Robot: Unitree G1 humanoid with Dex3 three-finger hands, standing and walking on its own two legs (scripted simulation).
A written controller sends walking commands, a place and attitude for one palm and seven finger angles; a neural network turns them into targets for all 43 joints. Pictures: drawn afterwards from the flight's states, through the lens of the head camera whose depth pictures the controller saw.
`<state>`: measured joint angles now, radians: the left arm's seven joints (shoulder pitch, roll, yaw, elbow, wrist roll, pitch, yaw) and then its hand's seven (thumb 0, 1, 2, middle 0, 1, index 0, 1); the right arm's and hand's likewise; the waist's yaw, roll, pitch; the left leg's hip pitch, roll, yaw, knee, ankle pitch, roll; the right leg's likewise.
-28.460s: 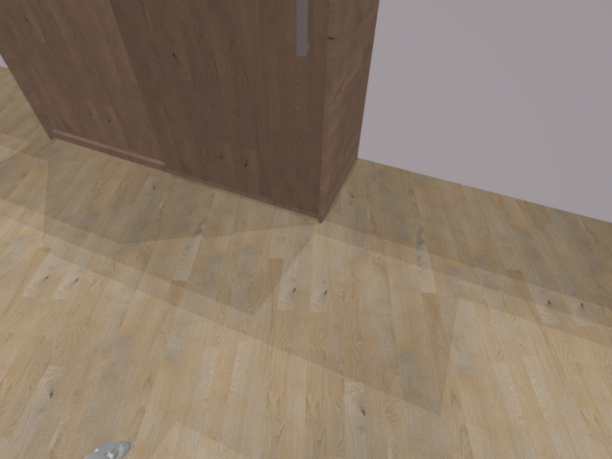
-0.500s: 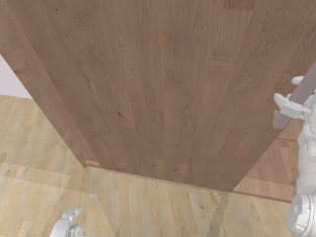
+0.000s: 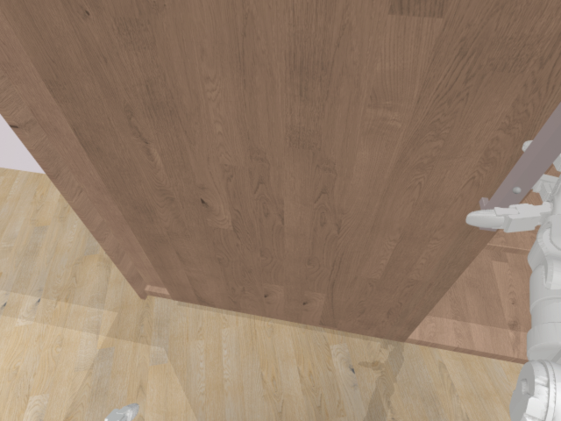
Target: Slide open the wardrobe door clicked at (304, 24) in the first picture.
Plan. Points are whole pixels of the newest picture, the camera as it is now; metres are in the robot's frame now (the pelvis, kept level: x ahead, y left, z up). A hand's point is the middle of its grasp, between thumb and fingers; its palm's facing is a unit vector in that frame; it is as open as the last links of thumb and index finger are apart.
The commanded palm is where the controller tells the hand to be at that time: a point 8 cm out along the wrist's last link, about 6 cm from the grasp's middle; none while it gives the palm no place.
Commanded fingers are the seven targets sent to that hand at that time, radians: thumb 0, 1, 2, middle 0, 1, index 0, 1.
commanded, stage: slip the hand off the handle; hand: right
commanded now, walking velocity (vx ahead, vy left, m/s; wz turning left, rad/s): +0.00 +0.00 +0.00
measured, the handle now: (528, 155) +0.47 -0.30 +0.15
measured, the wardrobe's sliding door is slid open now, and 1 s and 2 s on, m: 0.68 0.68 0.68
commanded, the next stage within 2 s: draw the hand back to the body in 1.24 s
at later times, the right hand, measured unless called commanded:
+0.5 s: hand out of the picture +0.41 -0.36 +0.13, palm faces +0.43 +0.88 -0.20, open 14.7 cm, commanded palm +0.37 -0.39 +0.13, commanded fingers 0.00 0.55 -0.20 0.25 1.15 0.25 1.15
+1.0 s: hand out of the picture +0.35 -0.36 +0.12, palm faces +0.44 +0.87 -0.20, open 14.7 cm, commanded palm +0.30 -0.39 +0.13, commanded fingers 0.00 0.55 -0.20 0.25 1.15 0.25 1.15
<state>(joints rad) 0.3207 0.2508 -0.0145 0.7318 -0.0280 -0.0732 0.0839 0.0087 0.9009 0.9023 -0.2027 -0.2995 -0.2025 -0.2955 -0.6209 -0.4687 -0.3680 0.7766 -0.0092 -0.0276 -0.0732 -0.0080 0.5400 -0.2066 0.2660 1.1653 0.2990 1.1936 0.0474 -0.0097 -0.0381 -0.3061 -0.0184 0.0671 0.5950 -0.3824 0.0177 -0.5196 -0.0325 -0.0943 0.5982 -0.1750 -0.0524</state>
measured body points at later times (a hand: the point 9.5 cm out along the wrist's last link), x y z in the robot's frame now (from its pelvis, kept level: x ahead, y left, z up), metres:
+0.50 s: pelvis +0.00 +0.00 -0.01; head +0.05 -0.02 +0.44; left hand +0.07 +0.29 -0.11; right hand +0.38 -0.40 +0.14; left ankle -0.05 +0.11 -0.72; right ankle +0.08 -0.09 -0.72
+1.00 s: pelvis +0.00 -0.01 +0.00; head +0.03 -0.02 +0.45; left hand +0.13 +0.25 -0.10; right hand +0.32 -0.41 +0.13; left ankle -0.05 +0.11 -0.72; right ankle +0.08 -0.09 -0.72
